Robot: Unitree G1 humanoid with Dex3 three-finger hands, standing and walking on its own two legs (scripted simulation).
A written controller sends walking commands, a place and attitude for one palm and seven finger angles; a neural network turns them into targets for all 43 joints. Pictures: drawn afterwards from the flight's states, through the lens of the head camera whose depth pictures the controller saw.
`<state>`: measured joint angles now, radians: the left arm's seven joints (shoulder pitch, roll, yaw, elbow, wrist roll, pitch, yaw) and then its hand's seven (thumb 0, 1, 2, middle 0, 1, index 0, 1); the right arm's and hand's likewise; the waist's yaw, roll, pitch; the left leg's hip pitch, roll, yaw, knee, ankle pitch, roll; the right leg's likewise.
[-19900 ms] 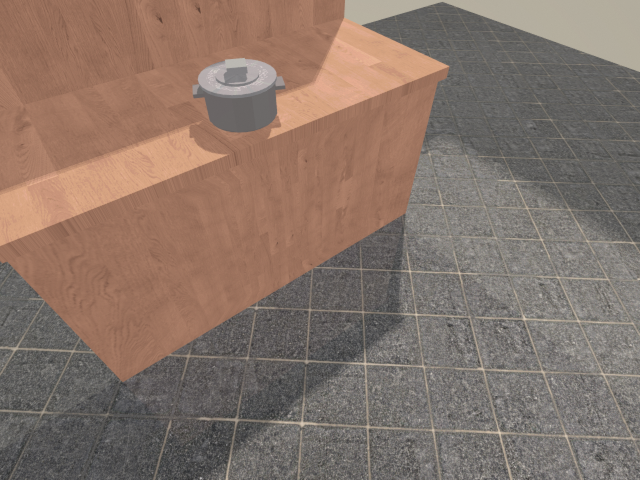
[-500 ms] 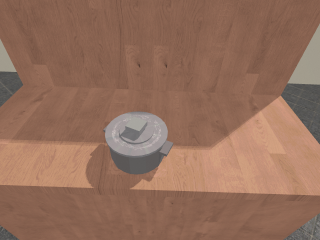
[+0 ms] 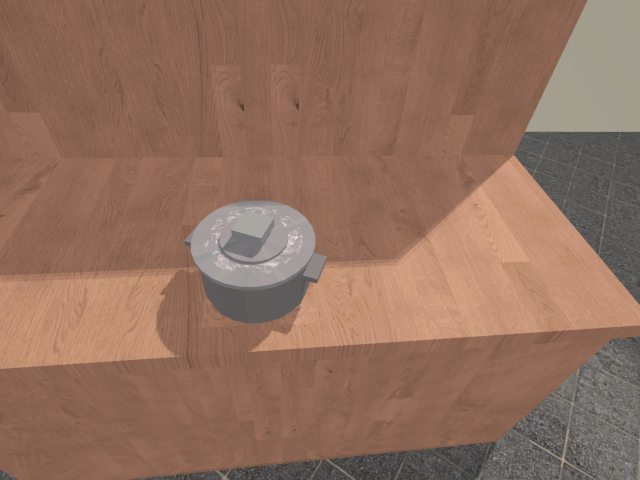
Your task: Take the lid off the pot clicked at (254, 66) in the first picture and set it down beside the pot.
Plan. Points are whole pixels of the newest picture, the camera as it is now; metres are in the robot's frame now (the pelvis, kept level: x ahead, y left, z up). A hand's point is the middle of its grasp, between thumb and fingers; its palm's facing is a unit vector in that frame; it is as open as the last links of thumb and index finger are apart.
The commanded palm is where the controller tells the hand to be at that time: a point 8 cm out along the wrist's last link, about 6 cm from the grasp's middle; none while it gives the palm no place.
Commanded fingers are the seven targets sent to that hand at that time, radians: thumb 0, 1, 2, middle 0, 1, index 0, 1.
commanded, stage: come to a stop and stand still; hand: left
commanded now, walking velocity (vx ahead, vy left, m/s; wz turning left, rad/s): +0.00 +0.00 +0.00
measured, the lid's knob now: (253, 227) +0.46 +0.12 +0.06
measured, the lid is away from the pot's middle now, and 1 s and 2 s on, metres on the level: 0.00 0.00 0.00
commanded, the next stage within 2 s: look again from close up in 0.08 s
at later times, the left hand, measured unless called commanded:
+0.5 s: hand out of the picture +0.06 +0.16 -0.16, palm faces +0.06 -0.98 -0.20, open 7.2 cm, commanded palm none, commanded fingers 0.00 0.90 0.90 -0.20 -0.30 -0.20 -0.30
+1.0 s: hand out of the picture +0.03 +0.14 -0.16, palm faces +0.06 -0.98 -0.16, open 7.3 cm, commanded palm none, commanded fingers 0.00 0.90 0.90 -0.20 -0.30 -0.20 -0.30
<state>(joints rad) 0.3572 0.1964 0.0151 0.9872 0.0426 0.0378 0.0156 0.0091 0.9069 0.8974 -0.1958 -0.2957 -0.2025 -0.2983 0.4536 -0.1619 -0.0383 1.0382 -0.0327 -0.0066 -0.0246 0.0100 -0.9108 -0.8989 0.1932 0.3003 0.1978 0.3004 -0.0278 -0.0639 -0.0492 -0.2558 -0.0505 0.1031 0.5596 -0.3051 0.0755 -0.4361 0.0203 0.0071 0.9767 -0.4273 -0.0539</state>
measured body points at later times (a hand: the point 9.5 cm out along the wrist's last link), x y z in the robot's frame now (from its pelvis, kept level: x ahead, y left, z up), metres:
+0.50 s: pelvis +0.05 -0.02 +0.01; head +0.06 -0.02 +0.46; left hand +0.06 +0.21 -0.15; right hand +0.05 -0.23 -0.15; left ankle +0.00 +0.08 -0.73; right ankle +0.04 -0.12 -0.73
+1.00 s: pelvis +0.04 -0.02 +0.02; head +0.05 -0.01 +0.47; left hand +0.03 +0.20 -0.15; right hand +0.04 -0.23 -0.14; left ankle +0.00 +0.08 -0.73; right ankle +0.04 -0.13 -0.73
